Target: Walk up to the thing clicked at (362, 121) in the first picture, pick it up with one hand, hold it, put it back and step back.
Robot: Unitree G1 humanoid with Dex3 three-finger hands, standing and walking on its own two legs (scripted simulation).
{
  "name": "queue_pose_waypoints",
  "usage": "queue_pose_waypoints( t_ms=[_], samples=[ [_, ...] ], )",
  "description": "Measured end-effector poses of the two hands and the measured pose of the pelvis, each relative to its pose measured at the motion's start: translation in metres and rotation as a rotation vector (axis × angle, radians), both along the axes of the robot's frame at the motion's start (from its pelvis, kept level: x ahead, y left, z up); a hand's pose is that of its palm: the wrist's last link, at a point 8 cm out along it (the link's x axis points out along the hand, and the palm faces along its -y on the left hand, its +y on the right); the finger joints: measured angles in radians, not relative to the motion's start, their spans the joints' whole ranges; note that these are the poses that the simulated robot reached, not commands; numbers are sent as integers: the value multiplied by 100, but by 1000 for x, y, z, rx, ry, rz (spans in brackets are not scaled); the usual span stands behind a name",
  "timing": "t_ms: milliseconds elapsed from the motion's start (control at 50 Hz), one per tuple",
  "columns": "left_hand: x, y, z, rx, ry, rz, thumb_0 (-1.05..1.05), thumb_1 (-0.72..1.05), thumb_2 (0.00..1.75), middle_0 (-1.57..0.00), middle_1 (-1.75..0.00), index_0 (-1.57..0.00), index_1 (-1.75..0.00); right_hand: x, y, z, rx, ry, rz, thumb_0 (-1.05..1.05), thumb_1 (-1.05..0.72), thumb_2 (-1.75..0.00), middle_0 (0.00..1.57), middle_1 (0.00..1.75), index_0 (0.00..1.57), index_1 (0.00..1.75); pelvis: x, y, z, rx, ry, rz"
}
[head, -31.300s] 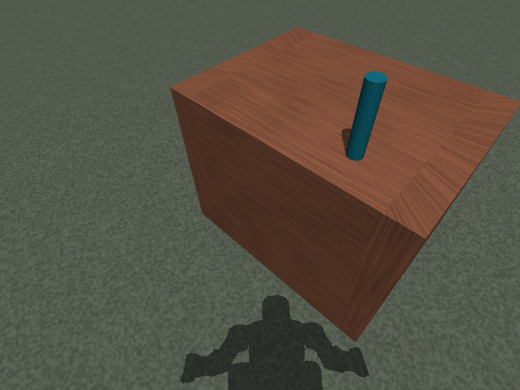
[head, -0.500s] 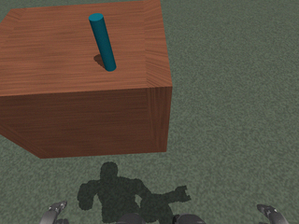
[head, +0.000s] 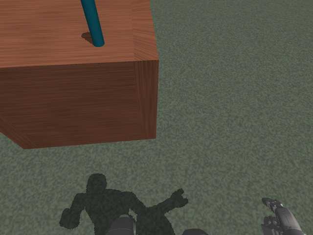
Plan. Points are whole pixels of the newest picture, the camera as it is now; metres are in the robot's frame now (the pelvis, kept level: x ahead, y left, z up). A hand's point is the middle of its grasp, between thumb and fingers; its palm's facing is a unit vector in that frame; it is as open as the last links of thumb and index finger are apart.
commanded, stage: step back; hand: left
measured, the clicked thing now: (92, 19) +0.84 +0.28 +0.06
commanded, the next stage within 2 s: stand in 1.88 s
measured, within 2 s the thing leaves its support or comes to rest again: neither
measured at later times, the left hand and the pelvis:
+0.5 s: hand out of the picture -0.05 +0.23 -0.14, palm faces +0.11 -0.93 -0.35, open 7.4 cm; pelvis -0.16 -0.04 +0.01, yaw +8 degrees
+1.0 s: hand out of the picture -0.26 +0.19 -0.12, palm faces +0.11 -0.89 -0.44, open 7.4 cm; pelvis -0.27 -0.09 +0.01, yaw +6 degrees
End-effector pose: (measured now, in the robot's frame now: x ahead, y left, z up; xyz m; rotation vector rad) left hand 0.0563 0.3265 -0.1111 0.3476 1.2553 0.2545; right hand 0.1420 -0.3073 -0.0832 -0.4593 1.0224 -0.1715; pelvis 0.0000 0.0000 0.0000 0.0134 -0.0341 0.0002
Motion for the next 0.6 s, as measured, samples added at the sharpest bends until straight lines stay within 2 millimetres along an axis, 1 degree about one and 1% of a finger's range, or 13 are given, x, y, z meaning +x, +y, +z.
queue_pose_waypoints(
  t_ms=[60, 100, 140, 180, 240, 320, 400, 440, 500, 540, 600],
  samples=[
    [-21, -22, 8, 3, -15, -1, 0, 91, 90, -20, -30, -20, -30, -21, -19, -15, 22, 3, -25, 0, -90, -90, 20, 30, 21, 30, -22, -12, -3, -46, -29, 29],
    [-36, -33, 17, 3, -30, -2, 0, 91, 90, -20, -30, -20, -30, -39, -24, -18, 36, 29, -46, 1, -90, -90, 20, 30, 21, 30, -32, -19, 2, -5, -19, 26],
    [-48, -41, 28, 10, -36, 3, 0, 90, 90, -21, -30, -20, -30, -57, -28, -17, 53, 57, -55, 1, -90, -90, 20, 30, 20, 30, -40, -24, 10, 32, -8, 14],
    [-55, -45, 37, 21, -46, 10, 1, 90, 90, -21, -30, -20, -30, -77, -31, -17, 61, 78, -57, 1, -90, -90, 20, 30, 20, 30, -50, -27, 15, 39, 6, 29],
    [-57, -46, 42, 42, -88, 5, 1, 90, 90, -21, -30, -20, -30, -109, -35, -21, 55, 127, -49, 1, -90, -90, 20, 30, 20, 30, -67, -32, 16, 32, 22, 53],
    [-60, -46, 39, 58, -170, 0, 0, 90, 90, -21, -30, -20, -30, -147, -35, -26, 37, 203, -19, 1, -90, -90, 20, 30, 20, 30, -94, -37, 11, 11, 22, 102],
    [-76, -44, 21, 30, -232, 16, 0, 90, 90, -21, -30, -20, -30, -177, -31, -28, 16, 226, 17, 1, -90, -90, 20, 30, 20, 30, -126, -39, -1, 7, 6, 146],
    [-91, -46, 13, 5, -229, 29, 0, 90, 90, -21, -30, -20, -30, -190, -28, -24, 15, 223, 22, 1, -90, -90, 20, 30, 21, 30, -142, -40, -1, 37, -12, 133],
    [-119, -57, 9, -33, -186, 45, 0, 91, 90, -20, -30, -20, -30, -206, -30, -12, 7, 200, 34, 1, -90, -89, 20, 30, 21, 30, -159, -42, 5, -10, -20, 144],
    [-140, -63, 9, -53, -164, 60, 0, 91, 90, -20, -30, -20, -30, -211, -35, -3, -7, 179, 38, 1, -90, -89, 20, 30, 21, 30, -170, -46, 11, -24, -12, 139],
    [-174, -70, 7, -60, -130, 75, 0, 90, 90, -21, -30, -20, -30, -212, -44, 8, -19, 132, 47, 1, -90, -89, 20, 30, 21, 30, -188, -55, 14, -29, 6, 118]
  ],
)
